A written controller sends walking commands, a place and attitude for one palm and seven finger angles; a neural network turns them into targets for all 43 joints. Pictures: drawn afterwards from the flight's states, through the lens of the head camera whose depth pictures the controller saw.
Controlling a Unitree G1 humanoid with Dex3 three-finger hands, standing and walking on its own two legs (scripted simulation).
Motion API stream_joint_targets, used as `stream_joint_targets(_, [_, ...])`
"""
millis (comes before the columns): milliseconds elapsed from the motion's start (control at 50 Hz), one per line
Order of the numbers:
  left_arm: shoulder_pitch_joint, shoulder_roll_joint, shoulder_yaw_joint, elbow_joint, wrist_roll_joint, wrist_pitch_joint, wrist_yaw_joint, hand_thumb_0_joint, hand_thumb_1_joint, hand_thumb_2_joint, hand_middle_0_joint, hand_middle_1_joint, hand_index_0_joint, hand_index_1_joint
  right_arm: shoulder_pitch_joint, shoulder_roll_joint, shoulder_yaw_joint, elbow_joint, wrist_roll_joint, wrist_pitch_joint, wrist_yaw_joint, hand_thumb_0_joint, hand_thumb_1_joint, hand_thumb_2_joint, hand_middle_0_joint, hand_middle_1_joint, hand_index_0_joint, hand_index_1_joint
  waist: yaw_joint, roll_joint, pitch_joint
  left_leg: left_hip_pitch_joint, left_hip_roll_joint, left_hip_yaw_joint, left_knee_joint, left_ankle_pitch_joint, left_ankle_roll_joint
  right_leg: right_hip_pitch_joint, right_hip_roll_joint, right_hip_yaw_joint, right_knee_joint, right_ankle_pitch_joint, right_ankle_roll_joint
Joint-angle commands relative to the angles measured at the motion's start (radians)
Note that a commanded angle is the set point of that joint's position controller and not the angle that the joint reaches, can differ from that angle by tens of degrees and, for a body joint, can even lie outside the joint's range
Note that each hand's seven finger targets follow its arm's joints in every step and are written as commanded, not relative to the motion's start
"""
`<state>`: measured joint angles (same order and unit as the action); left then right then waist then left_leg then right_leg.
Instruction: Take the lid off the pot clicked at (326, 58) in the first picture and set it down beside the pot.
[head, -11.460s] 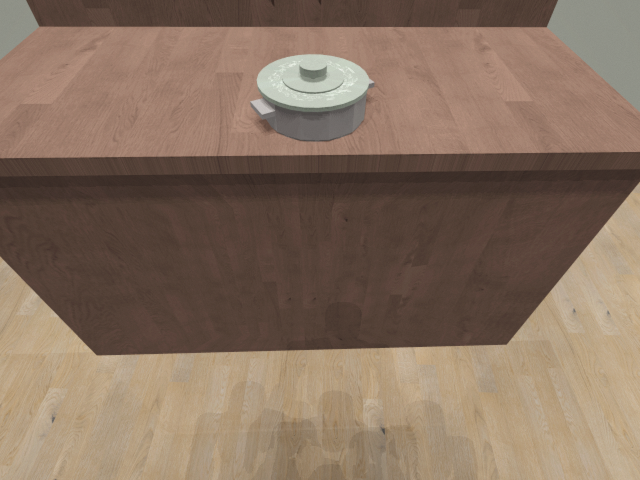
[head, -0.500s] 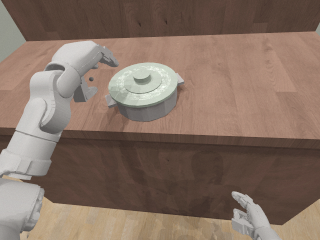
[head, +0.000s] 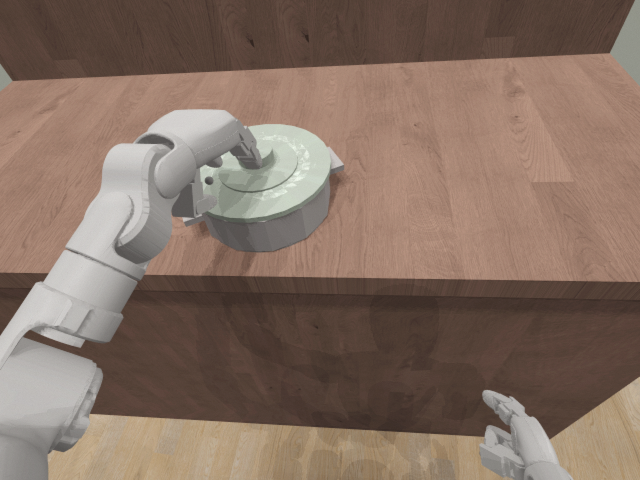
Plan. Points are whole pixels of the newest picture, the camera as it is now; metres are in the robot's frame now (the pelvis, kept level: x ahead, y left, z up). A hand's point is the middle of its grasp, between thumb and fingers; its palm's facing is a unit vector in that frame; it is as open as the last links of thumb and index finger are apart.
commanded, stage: move the open hand above the knob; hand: left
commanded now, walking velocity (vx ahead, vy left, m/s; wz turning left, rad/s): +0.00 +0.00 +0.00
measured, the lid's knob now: (255, 154) +0.50 +0.13 +0.15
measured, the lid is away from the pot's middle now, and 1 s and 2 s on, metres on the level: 0.01 0.01 0.01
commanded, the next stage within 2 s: lower the open fingers around the knob in 1.82 s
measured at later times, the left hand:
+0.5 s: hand (227, 131) +0.46 +0.14 +0.21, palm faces -0.22 -0.05 -0.97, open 10.0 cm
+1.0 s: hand (237, 122) +0.46 +0.12 +0.23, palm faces -0.15 -0.07 -0.99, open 10.0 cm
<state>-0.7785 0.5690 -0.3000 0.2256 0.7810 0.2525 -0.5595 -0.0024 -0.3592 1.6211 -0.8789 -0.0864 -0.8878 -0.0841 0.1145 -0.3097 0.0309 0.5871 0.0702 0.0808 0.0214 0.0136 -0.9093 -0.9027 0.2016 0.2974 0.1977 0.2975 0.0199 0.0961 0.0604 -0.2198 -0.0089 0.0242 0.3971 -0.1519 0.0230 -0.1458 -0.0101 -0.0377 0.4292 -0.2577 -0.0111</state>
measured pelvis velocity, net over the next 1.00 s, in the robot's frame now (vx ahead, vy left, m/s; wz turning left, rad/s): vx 0.01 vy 0.02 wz -0.01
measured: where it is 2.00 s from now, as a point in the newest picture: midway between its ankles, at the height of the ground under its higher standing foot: outside the picture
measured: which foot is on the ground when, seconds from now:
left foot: down 0.00-1.00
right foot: down 0.00-1.00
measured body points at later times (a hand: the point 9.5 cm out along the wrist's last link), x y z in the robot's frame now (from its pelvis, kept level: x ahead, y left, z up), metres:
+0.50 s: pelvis +0.01 +0.02 +0.00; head +0.03 -0.01 +0.45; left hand +0.47 +0.14 +0.27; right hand +0.16 -0.22 -0.12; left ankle +0.04 +0.11 -0.74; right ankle -0.02 -0.11 -0.74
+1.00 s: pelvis +0.01 +0.02 +0.00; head +0.03 -0.01 +0.45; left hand +0.46 +0.13 +0.28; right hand +0.16 -0.22 -0.12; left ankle +0.04 +0.11 -0.74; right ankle -0.02 -0.11 -0.74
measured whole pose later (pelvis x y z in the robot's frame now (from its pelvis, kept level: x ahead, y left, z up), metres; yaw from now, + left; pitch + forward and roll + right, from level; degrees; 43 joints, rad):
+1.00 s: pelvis +0.01 +0.02 +0.00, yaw +0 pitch +1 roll +0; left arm -1.08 0.42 -0.34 0.54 0.82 0.31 -0.46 0.00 -0.36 1.62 -0.88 -0.09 -0.88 -0.08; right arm 0.18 -0.27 0.01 0.64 0.07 0.06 0.06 0.01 -0.91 -0.90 0.20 0.30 0.20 0.30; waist 0.00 0.08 0.02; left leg -0.26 -0.03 0.04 0.39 -0.15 0.05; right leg -0.19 -0.03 -0.02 0.42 -0.25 0.01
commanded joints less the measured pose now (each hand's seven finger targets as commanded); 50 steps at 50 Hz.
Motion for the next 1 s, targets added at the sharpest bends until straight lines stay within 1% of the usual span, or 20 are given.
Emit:
stream_joint_targets(0, [-0.668, 0.303, 0.281, 0.041, 0.030, 0.002, 0.104, 0.000, -0.369, 1.629, -0.864, -0.081, -0.864, -0.081, -0.078, -0.078, -0.034, -0.104, -0.005, -0.071, -0.021, 0.000, -0.900, -0.900, 0.200, 0.300, 0.200, 0.300, -0.005, -0.106, -0.386, 0.198, -0.066, 0.002, -0.018, 0.222, 0.052, 0.023, 0.047, 0.023, -0.064, 0.340, -0.013])
stream_joint_targets(60, [-0.435, 0.079, 0.144, 0.119, 0.017, 0.048, 0.070, 0.000, -0.369, 1.629, -0.864, -0.081, -0.864, -0.081, -0.079, -0.091, -0.054, -0.111, 0.001, -0.048, 0.026, 0.000, -0.900, -0.900, 0.200, 0.300, 0.200, 0.300, 0.006, -0.086, -0.377, 0.176, -0.068, 0.013, -0.011, 0.254, 0.043, 0.008, 0.043, 0.007, -0.052, 0.366, -0.022])
stream_joint_targets(120, [-0.322, -0.038, 0.045, 0.119, 0.038, 0.062, 0.037, 0.000, -0.369, 1.629, -0.864, -0.081, -0.864, -0.081, -0.081, -0.101, -0.056, -0.145, 0.014, -0.015, 0.051, 0.000, -0.900, -0.900, 0.200, 0.300, 0.200, 0.300, -0.019, -0.168, -0.348, 0.145, -0.072, 0.027, 0.012, 0.238, 0.045, -0.011, 0.043, -0.007, -0.058, 0.376, -0.017])
stream_joint_targets(200, [-0.809, 0.177, 0.139, -0.110, 0.077, 0.053, 0.051, 0.000, -0.369, 1.629, -0.864, -0.081, -0.864, -0.081, -0.100, -0.095, -0.049, -0.154, 0.009, -0.015, 0.024, 0.000, -0.900, -0.900, 0.200, 0.300, 0.200, 0.300, -0.048, -0.127, -0.440, 0.223, -0.079, 0.005, 0.010, 0.205, 0.060, 0.006, 0.052, 0.013, -0.056, 0.347, -0.010])
stream_joint_targets(240, [-1.045, 0.308, 0.231, -0.244, 0.065, 0.012, 0.085, 0.000, -0.369, 1.629, -0.864, -0.081, -0.864, -0.081, -0.061, -0.085, -0.053, -0.151, 0.003, -0.058, 0.004, 0.000, -0.900, -0.900, 0.200, 0.300, 0.200, 0.300, -0.049, -0.059, -0.578, 0.306, -0.077, -0.020, 0.019, 0.264, 0.065, 0.043, 0.061, 0.032, -0.049, 0.381, -0.016])
stream_joint_targets(260, [-1.011, 0.286, 0.233, -0.143, 0.062, 0.006, 0.098, 0.000, -0.369, 1.629, -0.864, -0.081, -0.864, -0.081, -0.051, -0.073, -0.049, -0.137, -0.005, -0.076, -0.008, 0.000, -0.900, -0.900, 0.200, 0.300, 0.200, 0.300, -0.049, -0.077, -0.559, 0.302, -0.068, -0.020, 0.024, 0.287, 0.068, 0.030, 0.061, 0.033, -0.039, 0.394, -0.022])
stream_joint_targets(320, [-0.682, 0.046, 0.108, 0.334, 0.045, 0.077, 0.086, 0.000, -0.369, 1.629, -0.864, -0.081, -0.864, -0.081, 0.013, -0.099, -0.061, -0.043, 0.005, -0.042, 0.009, 0.000, -0.900, -0.900, 0.200, 0.300, 0.200, 0.300, -0.054, -0.150, -0.309, 0.180, -0.058, -0.010, -0.022, 0.206, 0.049, -0.079, 0.064, -0.022, -0.069, 0.300, -0.026])
stream_joint_targets(340, [-0.640, 0.041, 0.111, 0.391, 0.051, 0.094, 0.083, 0.000, -0.369, 1.629, -0.864, -0.081, -0.864, -0.081, 0.013, -0.105, -0.058, -0.034, 0.003, -0.030, 0.019, 0.000, -0.900, -0.900, 0.200, 0.300, 0.200, 0.300, -0.041, -0.175, -0.271, 0.136, -0.062, -0.006, -0.036, 0.175, 0.040, -0.081, 0.062, -0.025, -0.071, 0.272, -0.023])
stream_joint_targets(420, [-0.682, -0.109, -0.012, 0.188, 0.074, 0.071, 0.077, 0.000, -0.369, 1.629, -0.864, -0.081, -0.864, -0.081, -0.032, -0.088, -0.061, -0.103, -0.003, -0.011, 0.049, 0.000, -0.900, -0.900, 0.200, 0.300, 0.200, 0.300, -0.040, -0.084, -0.439, 0.196, -0.064, -0.004, 0.004, 0.258, 0.043, -0.038, 0.052, -0.019, -0.030, 0.307, -0.036])
stream_joint_targets(460, [-0.848, -0.033, 0.012, -0.023, 0.104, 0.054, 0.082, 0.000, -0.369, 1.629, -0.864, -0.081, -0.864, -0.081, -0.042, -0.078, -0.067, -0.146, -0.006, -0.027, 0.057, 0.000, -0.900, -0.900, 0.200, 0.300, 0.200, 0.300, -0.045, -0.016, -0.584, 0.309, -0.057, -0.029, 0.035, 0.369, 0.046, -0.025, 0.060, -0.003, -0.015, 0.345, -0.041])
stream_joint_targets(540, [-0.991, 0.215, 0.226, 0.142, 0.085, 0.055, 0.109, 0.000, -0.369, 1.629, -0.864, -0.081, -0.864, -0.081, 0.016, -0.089, -0.058, -0.091, -0.009, -0.038, 0.016, 0.000, -0.900, -0.900, 0.200, 0.300, 0.200, 0.300, -0.049, -0.217, -0.482, 0.209, -0.058, -0.022, -0.012, 0.249, 0.061, 0.025, 0.065, 0.007, -0.053, 0.357, -0.022])
stream_joint_targets(600, [-0.922, 0.143, 0.190, 0.288, 0.080, 0.057, 0.138, 0.000, -0.369, 1.629, -0.864, -0.081, -0.864, -0.081, 0.024, -0.081, -0.050, -0.057, -0.013, -0.049, 0.011, 0.000, -0.900, -0.900, 0.200, 0.300, 0.200, 0.300, -0.031, -0.174, -0.397, 0.168, -0.048, -0.015, -0.041, 0.222, 0.053, -0.026, 0.063, -0.005, -0.049, 0.294, -0.031])
stream_joint_targets(640, [-0.844, 0.056, 0.135, 0.226, 0.090, 0.051, 0.147, 0.000, -0.369, 1.629, -0.864, -0.081, -0.864, -0.081, 0.018, -0.079, -0.058, -0.073, -0.015, -0.052, 0.035, 0.000, -0.900, -0.900, 0.200, 0.300, 0.200, 0.300, -0.015, -0.062, -0.467, 0.220, -0.042, -0.022, -0.026, 0.318, 0.042, -0.027, 0.060, -0.008, -0.031, 0.299, -0.043])
stream_joint_targets(700, [-0.617, -0.029, 0.089, 0.242, 0.099, 0.068, 0.129, 0.000, -0.369, 1.629, -0.864, -0.081, -0.864, -0.081, 0.001, -0.083, -0.068, -0.109, -0.012, -0.032, 0.067, 0.000, -0.900, -0.900, 0.200, 0.300, 0.200, 0.300, -0.005, -0.103, -0.480, 0.212, -0.035, -0.009, 0.000, 0.368, 0.040, -0.022, 0.057, -0.010, -0.027, 0.322, -0.040])
stream_joint_targets(740, [-0.587, -0.012, 0.094, 0.216, 0.089, 0.066, 0.112, 0.000, -0.369, 1.629, -0.864, -0.081, -0.864, -0.081, -0.004, -0.090, -0.067, -0.128, -0.005, -0.013, 0.069, 0.000, -0.900, -0.900, 0.200, 0.300, 0.200, 0.300, -0.014, -0.174, -0.450, 0.172, -0.045, 0.005, -0.002, 0.301, 0.046, -0.003, 0.053, -0.008, -0.039, 0.336, -0.032])
stream_joint_targets(800, [-0.831, 0.039, 0.096, 0.108, 0.084, 0.069, 0.113, 0.000, -0.369, 1.629, -0.864, -0.081, -0.864, -0.081, -0.012, -0.084, -0.064, -0.124, 0.002, -0.009, 0.046, 0.000, -0.900, -0.900, 0.200, 0.300, 0.200, 0.300, -0.047, -0.190, -0.389, 0.179, -0.052, -0.002, -0.021, 0.162, 0.057, -0.049, 0.057, -0.007, -0.065, 0.242, -0.023])
stream_joint_targets(840, [-1.030, 0.129, 0.136, -0.046, 0.080, 0.045, 0.131, 0.000, -0.369, 1.629, -0.864, -0.081, -0.864, -0.081, -0.012, -0.078, -0.063, -0.128, 0.000, -0.043, 0.031, 0.000, -0.900, -0.900, 0.200, 0.300, 0.200, 0.300, -0.050, -0.087, -0.494, 0.263, -0.055, -0.024, -0.010, 0.197, 0.059, -0.029, 0.063, 0.006, -0.054, 0.260, -0.030])
stream_joint_targets(860, [-1.070, 0.091, 0.096, -0.047, 0.080, 0.041, 0.137, 0.000, -0.369, 1.629, -0.864, -0.081, -0.864, -0.081, -0.018, -0.065, -0.061, -0.125, -0.002, -0.063, 0.026, 0.000, -0.900, -0.900, 0.200, 0.300, 0.200, 0.300, -0.059, -0.047, -0.516, 0.290, -0.052, -0.031, 0.003, 0.218, 0.059, -0.048, 0.063, 0.015, -0.046, 0.272, -0.036])
stream_joint_targets(940, [-0.902, 0.095, 0.145, 0.185, 0.075, 0.065, 0.158, 0.000, -0.369, 1.629, -0.864, -0.081, -0.864, -0.081, 0.008, -0.078, -0.059, -0.065, -0.005, -0.064, 0.027, 0.000, -0.900, -0.900, 0.200, 0.300, 0.200, 0.300, -0.035, -0.122, -0.447, 0.225, -0.048, -0.026, -0.021, 0.204, 0.048, -0.039, 0.067, -0.005, -0.049, 0.262, -0.037])
stream_joint_targets(980, [-0.750, 0.019, 0.112, 0.287, 0.068, 0.081, 0.151, 0.000, -0.369, 1.629, -0.864, -0.081, -0.864, -0.081, -0.008, -0.079, -0.055, -0.063, -0.005, -0.047, 0.035, 0.000, -0.900, -0.900, 0.200, 0.300, 0.200, 0.300, -0.023, -0.161, -0.398, 0.170, -0.052, -0.008, -0.023, 0.193, 0.044, -0.041, 0.055, -0.006, -0.050, 0.267, -0.034])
